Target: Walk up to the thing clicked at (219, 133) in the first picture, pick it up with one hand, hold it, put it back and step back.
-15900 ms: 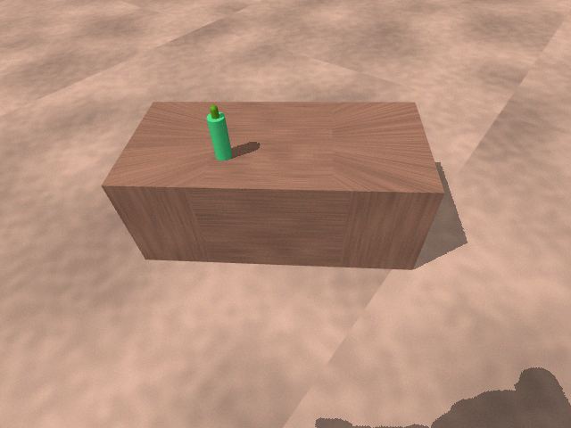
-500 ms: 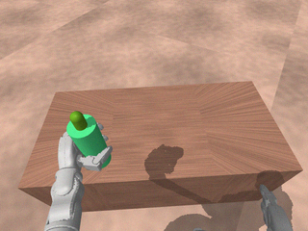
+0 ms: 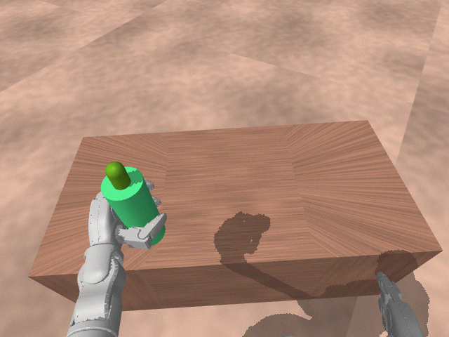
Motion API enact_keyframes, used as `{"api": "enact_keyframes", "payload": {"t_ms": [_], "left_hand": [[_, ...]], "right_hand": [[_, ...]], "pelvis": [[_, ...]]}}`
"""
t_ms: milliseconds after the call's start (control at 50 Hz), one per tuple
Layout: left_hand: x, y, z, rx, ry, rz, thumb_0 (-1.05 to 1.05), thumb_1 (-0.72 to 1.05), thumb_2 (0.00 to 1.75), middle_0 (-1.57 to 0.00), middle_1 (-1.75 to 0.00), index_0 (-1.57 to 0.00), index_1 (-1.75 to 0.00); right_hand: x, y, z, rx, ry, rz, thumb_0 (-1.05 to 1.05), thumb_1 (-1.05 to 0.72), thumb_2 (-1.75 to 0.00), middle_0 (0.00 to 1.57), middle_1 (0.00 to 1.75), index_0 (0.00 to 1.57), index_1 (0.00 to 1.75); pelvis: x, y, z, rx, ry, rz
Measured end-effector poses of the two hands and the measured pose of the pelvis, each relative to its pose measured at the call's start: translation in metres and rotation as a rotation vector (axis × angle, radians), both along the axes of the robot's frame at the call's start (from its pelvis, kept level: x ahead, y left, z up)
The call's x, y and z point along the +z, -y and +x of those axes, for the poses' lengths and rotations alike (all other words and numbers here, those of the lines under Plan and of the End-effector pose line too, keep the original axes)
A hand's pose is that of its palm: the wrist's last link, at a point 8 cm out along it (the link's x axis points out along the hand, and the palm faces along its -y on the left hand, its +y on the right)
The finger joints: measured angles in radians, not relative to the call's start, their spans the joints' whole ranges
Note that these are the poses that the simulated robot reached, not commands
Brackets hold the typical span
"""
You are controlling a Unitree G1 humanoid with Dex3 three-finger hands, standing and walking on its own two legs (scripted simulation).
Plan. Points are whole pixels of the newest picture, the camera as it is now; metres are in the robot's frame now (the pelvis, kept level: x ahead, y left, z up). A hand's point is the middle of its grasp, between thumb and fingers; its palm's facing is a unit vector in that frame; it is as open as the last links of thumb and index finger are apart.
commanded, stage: hold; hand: left
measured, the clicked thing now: (134, 204) +0.33 +0.17 +0.09
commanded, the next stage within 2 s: crouch in 1.16 s
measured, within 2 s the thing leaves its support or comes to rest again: neither
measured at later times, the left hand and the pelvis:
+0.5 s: hand (141, 210) +0.33 +0.17 +0.06, palm faces +0.11 -0.99 +0.00, open 8.5 cm; pelvis +0.00 +0.00 +0.00, yaw +0 degrees
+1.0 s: hand (139, 212) +0.33 +0.17 +0.06, palm faces +0.13 -0.99 +0.00, open 8.5 cm; pelvis +0.00 +0.00 +0.00, yaw +0 degrees
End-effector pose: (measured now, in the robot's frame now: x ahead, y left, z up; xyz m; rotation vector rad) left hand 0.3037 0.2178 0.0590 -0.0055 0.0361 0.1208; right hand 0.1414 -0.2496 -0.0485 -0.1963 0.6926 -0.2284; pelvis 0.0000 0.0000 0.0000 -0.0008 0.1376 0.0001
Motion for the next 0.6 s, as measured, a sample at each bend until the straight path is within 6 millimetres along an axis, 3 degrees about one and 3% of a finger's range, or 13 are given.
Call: {"api": "enact_keyframes", "payload": {"t_ms": [260,600], "left_hand": [[0.0001,-0.0080,0.0026,0.018,0.012,0.008,0.01,-0.29,1.20,-0.80,-1.07,-0.84,-1.08],[0.0056,-0.0034,0.0075,-0.001,0.017,0.003,0.01,-0.29,1.20,-0.80,-1.07,-0.84,-1.08]], "right_hand": [[0.0002,0.0014,-0.0002,-0.005,-0.004,-0.008,-0.01,0.52,-0.06,0.05,0.05,0.05,0.05],[0.0031,-0.0041,0.0006,-0.002,0.012,-0.001,-0.01,0.52,-0.06,0.05,0.05,0.05,0.05]], "pelvis": [[0.0004,0.0002,-0.0023,0.002,0.004,0.000],[0.0025,-0.0032,-0.0013,0.000,0.011,-0.003]]}}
